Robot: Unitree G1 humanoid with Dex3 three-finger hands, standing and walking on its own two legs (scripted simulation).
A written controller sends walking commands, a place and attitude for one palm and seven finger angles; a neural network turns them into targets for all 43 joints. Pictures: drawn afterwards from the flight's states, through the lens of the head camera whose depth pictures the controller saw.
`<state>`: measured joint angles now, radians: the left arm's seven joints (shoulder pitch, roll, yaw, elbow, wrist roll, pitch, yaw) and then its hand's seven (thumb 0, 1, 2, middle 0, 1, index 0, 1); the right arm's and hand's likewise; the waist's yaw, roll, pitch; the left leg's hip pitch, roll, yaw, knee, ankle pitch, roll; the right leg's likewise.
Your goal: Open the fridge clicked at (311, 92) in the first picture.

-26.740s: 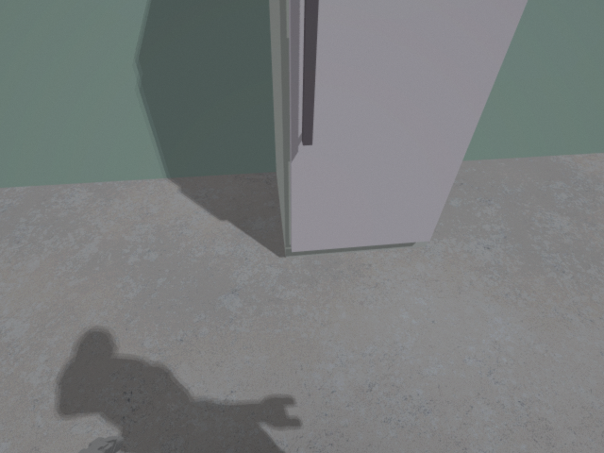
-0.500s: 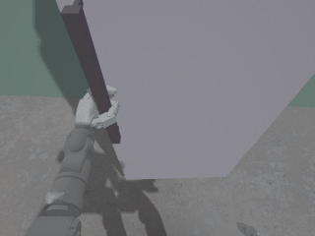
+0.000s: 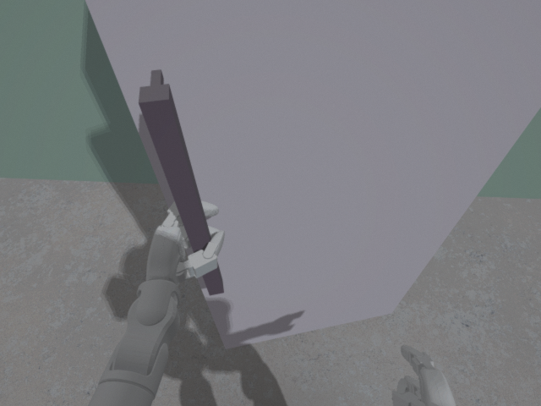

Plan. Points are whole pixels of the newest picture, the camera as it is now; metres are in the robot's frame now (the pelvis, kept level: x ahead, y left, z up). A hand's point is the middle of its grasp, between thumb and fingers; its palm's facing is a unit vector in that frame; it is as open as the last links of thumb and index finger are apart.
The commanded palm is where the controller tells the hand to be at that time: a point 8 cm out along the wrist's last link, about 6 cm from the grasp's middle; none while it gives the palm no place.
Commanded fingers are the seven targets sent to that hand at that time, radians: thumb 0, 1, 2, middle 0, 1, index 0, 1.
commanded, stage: walk backward, drawing the door open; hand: left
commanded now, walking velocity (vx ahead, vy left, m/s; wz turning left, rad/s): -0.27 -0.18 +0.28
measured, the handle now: (195, 212) +0.37 +0.12 +0.09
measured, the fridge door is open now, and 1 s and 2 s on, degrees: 15 47 82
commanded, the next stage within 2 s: stop walking and hold the door back in 1.78 s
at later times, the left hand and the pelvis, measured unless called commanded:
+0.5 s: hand (238, 325) +0.22 +0.05 +0.06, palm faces +0.20 -0.97 -0.15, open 6.7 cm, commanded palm +0.18 +0.09 +0.06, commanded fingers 0.00 0.90 0.90 -0.45 -1.40 -0.45 -1.40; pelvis -0.05 -0.11 +0.00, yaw +5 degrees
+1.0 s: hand out of the picture +0.08 -0.07 +0.05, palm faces +0.55 -0.81 -0.22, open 7.0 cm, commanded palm +0.02 -0.05 +0.06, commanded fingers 0.00 0.90 0.90 -0.45 -1.40 -0.45 -1.40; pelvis -0.10 -0.33 -0.04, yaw +33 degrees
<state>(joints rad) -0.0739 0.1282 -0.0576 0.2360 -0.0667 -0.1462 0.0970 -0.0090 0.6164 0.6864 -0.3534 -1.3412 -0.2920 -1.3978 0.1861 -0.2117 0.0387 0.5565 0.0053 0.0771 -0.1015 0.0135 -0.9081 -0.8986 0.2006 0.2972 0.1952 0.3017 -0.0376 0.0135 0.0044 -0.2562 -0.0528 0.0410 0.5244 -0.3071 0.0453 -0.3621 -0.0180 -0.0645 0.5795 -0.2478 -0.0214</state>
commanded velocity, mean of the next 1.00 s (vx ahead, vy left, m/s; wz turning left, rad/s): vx -0.21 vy -0.36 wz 0.70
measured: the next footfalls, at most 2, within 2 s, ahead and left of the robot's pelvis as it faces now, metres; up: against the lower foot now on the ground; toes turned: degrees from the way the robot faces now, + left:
left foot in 0.74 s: -0.02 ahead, +0.01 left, +0.00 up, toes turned +17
right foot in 0.88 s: +0.04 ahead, -0.42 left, +0.00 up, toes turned +26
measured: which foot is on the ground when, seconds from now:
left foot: down 0.00-0.60, up 0.62-0.72, down 0.74-0.84, up 0.86-1.00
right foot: down 0.00-0.70, up 0.72-0.86, down 0.88-1.00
